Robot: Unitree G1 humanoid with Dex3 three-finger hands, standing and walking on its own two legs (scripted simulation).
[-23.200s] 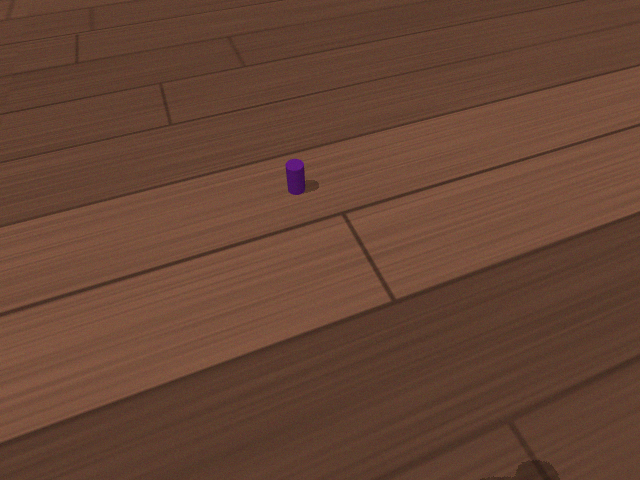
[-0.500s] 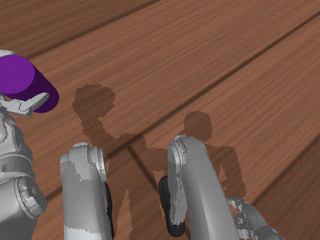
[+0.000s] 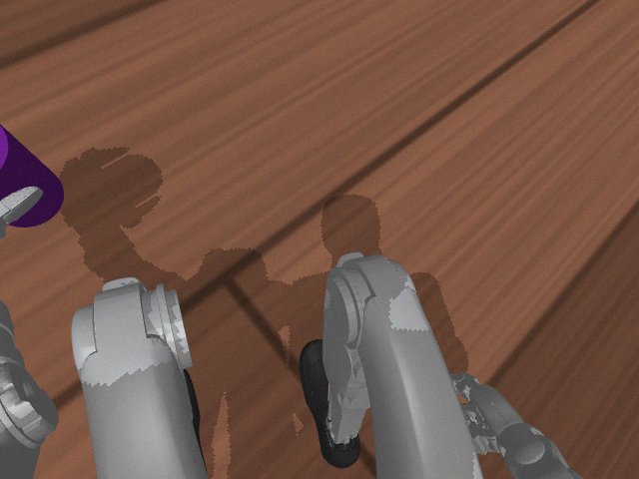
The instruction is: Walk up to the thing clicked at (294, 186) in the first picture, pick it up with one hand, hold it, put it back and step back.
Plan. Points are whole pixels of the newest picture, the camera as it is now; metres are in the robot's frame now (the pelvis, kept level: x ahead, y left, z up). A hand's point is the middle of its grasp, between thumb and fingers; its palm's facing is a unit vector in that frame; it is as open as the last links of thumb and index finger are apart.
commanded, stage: crouch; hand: left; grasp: from the side
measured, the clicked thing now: out of the picture +0.44 +0.32 -0.11
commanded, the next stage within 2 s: lower in 0.20 s
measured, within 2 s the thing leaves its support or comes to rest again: rests again in 1.90 s
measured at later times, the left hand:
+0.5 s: hand out of the picture +0.44 +0.33 -0.13, palm faces +0.43 -0.90 -0.01, open 11.2 cm
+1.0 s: hand (11, 191) +0.44 +0.33 -0.18, palm faces +0.44 -0.90 -0.02, open 11.2 cm
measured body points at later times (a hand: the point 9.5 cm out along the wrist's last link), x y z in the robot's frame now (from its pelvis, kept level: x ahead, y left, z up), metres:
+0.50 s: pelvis +0.00 +0.01 -0.01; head +0.23 +0.13 +0.35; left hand +0.41 +0.38 -0.13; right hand +0.12 -0.26 -0.10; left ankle +0.08 +0.14 -0.28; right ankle +0.09 -0.11 -0.28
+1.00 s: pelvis -0.01 +0.01 -0.02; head +0.24 +0.15 +0.32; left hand +0.41 +0.38 -0.17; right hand +0.13 -0.26 -0.08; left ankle +0.08 +0.14 -0.28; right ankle +0.09 -0.11 -0.28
